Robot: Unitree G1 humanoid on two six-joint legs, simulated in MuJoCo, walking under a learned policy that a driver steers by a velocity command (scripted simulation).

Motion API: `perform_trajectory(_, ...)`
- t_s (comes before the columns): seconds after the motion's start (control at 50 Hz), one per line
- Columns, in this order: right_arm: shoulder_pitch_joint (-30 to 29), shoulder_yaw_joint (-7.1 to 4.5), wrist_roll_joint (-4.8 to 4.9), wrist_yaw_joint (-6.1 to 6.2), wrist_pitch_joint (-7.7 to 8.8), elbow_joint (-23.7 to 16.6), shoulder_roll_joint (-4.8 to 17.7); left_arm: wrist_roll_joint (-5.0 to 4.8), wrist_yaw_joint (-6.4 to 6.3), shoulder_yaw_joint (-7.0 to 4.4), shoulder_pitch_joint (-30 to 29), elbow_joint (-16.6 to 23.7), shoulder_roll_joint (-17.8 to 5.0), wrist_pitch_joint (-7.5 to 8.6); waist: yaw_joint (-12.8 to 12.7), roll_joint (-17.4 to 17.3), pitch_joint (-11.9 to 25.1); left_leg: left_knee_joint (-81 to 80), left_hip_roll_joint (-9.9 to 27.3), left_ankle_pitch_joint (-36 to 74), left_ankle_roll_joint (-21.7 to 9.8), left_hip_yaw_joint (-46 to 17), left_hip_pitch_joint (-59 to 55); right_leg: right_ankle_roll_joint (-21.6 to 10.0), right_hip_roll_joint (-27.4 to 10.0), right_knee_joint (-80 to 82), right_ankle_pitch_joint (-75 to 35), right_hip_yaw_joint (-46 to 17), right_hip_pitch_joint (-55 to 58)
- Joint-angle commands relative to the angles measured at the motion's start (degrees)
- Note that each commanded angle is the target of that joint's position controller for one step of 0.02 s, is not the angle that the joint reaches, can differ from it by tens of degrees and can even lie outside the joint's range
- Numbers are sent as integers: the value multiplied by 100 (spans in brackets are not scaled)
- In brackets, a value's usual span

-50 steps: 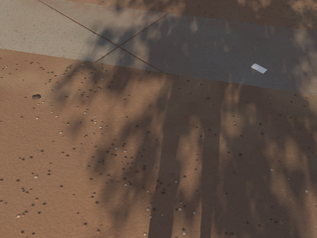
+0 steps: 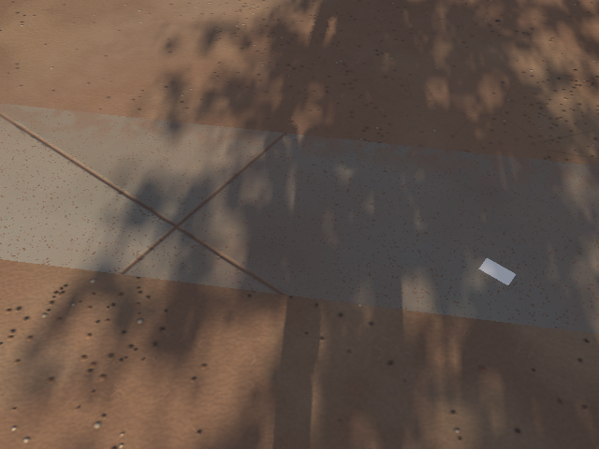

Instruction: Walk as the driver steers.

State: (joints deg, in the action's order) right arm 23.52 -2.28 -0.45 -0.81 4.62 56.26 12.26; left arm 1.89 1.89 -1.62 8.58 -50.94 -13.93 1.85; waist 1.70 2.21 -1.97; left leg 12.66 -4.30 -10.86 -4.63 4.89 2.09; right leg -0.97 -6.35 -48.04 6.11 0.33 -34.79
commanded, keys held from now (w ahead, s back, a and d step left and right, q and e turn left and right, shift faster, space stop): w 0.16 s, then w+q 0.84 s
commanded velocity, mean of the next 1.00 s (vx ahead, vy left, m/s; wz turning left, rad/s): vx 0.50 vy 0.00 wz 0.36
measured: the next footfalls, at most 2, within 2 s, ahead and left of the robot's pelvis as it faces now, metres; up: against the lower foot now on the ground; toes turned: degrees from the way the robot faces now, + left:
right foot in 0.20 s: +0.28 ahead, -0.13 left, +0.00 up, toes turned -4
left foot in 0.76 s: +0.53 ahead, +0.08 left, +0.00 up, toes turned +22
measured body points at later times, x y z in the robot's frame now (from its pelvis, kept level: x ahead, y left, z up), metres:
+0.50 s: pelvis +0.27 -0.06 +0.00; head +0.28 -0.07 +0.45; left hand +0.24 +0.20 -0.14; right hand +0.38 -0.30 -0.14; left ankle +0.34 +0.10 -0.67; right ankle +0.24 -0.13 -0.75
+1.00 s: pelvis +0.52 +0.04 -0.01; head +0.54 +0.06 +0.44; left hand +0.55 +0.33 -0.12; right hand +0.66 -0.21 -0.13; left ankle +0.49 +0.07 -0.75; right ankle +0.65 -0.10 -0.67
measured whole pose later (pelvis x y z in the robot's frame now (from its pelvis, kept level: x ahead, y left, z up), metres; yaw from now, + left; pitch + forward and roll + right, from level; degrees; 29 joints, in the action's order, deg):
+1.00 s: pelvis +0.52 +0.04 -0.01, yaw +25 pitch +0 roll +0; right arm 18.5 -4.5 0.0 -0.2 2.4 52.9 15.2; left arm 2.6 0.6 -2.7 7.1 -46.4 -14.0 2.3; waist 1.5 1.4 -3.1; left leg 19.1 -8.6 -11.0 -8.4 -0.7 8.2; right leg 2.7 -7.5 -58.8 14.3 -2.1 -35.0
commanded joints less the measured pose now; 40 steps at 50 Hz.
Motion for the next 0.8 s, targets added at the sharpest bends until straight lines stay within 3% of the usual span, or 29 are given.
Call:
perform_trajectory(0.02, 133, -148, 5, 20, 88, -170, 798, -38, 17, 22, -638, 439, -172, 67, 40, -596, -305, -640, 1407, 1523, -661, -705, 353, 52, 129, 859, -528, 282, 165)
perform_trajectory(0.12, 322, -166, -57, 90, 38, 12, 875, -39, -26, -22, -992, 600, -329, 116, 70, -662, -349, -226, 1736, 2268, -585, -739, -388, -197, 294, 1516, -167, 310, 373)
perform_trajectory(0.16, 171, -187, -80, 123, 10, 32, 947, -20, -62, -87, -564, 490, -424, 173, -171, -673, -163, 405, 1763, 3310, -475, -661, -544, -383, 509, 1783, 292, 381, 1020)
perform_trajectory(0.18, 115, -176, -64, 120, -15, 47, 924, 12, -100, -147, 144, 256, -487, 232, -488, -521, 167, 1289, 1587, 3774, -387, -556, -380, -497, 679, 2162, 225, 445, 1944)
perform_trajectory(0.2, 111, -124, -45, 109, -15, -9, 797, 105, -167, -259, 1178, -59, -758, 310, -857, -227, 789, 2552, 1285, 3145, -272, -392, 338, -695, 360, 2275, 277, 67, 3370)
perform_trajectory(0.22, 517, 24, 165, 52, -1, -263, 234, 238, -239, -436, 1968, -126, -1430, 332, -885, 924, 1719, 4700, 558, 621, 29, 13, 2260, -1271, -1417, 2553, 1070, -2285, 5273)
perform_trajectory(0.24, 527, -83, 95, 102, -35, -186, 562, 50, -205, -458, 1845, -144, -1398, 234, -824, 977, 1916, 5696, 110, -1925, -13, -465, 3082, -1472, -1916, 3300, 1360, -3683, 5184)
perform_trajectory(0.26, 123, -173, 26, 113, -70, -222, 799, -37, -197, -370, 1213, -41, -1065, 201, -584, 366, 1013, 5911, 506, -1513, -91, -812, 3350, -1290, -1654, 3374, 1640, -2832, 4377)
perform_trajectory(0.28, -116, -153, 29, 69, -55, -254, 683, -51, -179, -271, 731, 44, -671, 232, -436, 140, 460, 5694, 743, -1015, -96, -823, 3270, -1137, -1414, 3614, 1423, -2128, 3600)
perform_trajectory(0.3, -176, -153, 16, 45, -91, -226, 567, -51, -182, -213, 538, 39, -449, 273, -298, 147, 155, 5425, 888, -756, -86, -796, 3074, -909, -1166, 3822, 1061, -1544, 3097)
perform_trajectory(0.32, -130, -158, -78, 10, -170, -205, 508, -81, -210, -173, 490, -25, -322, 316, -156, 264, -2, 5241, 982, -603, -30, -798, 2875, -738, -952, 3943, 710, -1077, 2751)
perform_trajectory(0.34, -48, -149, -124, -32, -251, -157, 413, -78, -227, -163, 527, -62, -298, 366, -85, 297, -4, 5226, 991, -489, 24, -760, 2725, -679, -873, 3998, 409, -780, 2606)
perform_trajectory(0.42, -594, -172, -110, -122, -404, -369, 330, -116, -248, -213, 887, -222, -438, 519, -36, 130, -123, 5055, 1072, 177, 154, -648, 3322, -694, -793, 4153, -434, -2, 2772)
perform_trajectory(0.54, -1768, -86, -111, -203, -390, -814, 193, -100, -296, -185, 1270, -389, -399, 505, -234, 109, -391, 3411, 966, 1155, 215, -222, 3577, -631, -636, 4101, -1263, 849, 3097)
perform_trajectory(0.62, -2346, -36, -148, -246, -374, -1097, 198, -77, -362, -210, 1674, -557, -506, 439, -396, 110, -466, 2606, 803, 955, -30, 201, 3463, -604, -841, 3820, -2140, 1175, 3789)
perform_trajectory(0.68, -2127, -91, -164, -226, -376, -1106, 320, -47, -415, -253, 1608, -564, -674, 345, -190, 286, -236, 2394, 406, 208, -364, 481, 2892, -539, -929, 2973, -4274, 1447, 4219)
perform_trajectory(0.72, -1348, -198, -164, -172, -357, -905, 498, -30, -420, -313, 1503, -515, -859, 237, 156, 370, 245, 2254, 10, -391, -653, 584, 2017, -542, -958, 1592, -5244, 1517, 4266)
perform_trajectory(0.74, -612, -295, -192, -125, -303, -685, 653, -52, -390, -332, 1433, -455, -917, 186, 489, 218, 651, 1795, -134, -283, -831, 468, 1017, -453, -901, 386, -4670, 1572, 3839)
perform_trajectory(0.76, 168, -479, -269, -42, -276, -510, 1165, -75, -358, -300, 1359, -283, -798, 189, 840, -328, 1166, 1389, 701, -752, -1170, -788, -349, -258, -703, -1376, -2786, 1591, 2613)
perform_trajectory(0.78, -173, -627, -165, -8, -342, -674, 1778, -147, -227, -224, 1395, 182, -238, 257, 341, -1797, 1527, 703, 2320, -585, -2133, -4190, -2010, 151, 770, -3618, 2405, 1112, -130)
perform_trajectory(0.8, -32, -613, -55, 24, -432, -697, 1753, -91, -190, -270, 677, 370, -678, 353, 607, -702, 1462, 243, 2385, -330, -2174, -4436, -1885, 98, 659, -3826, 2157, -96, -852)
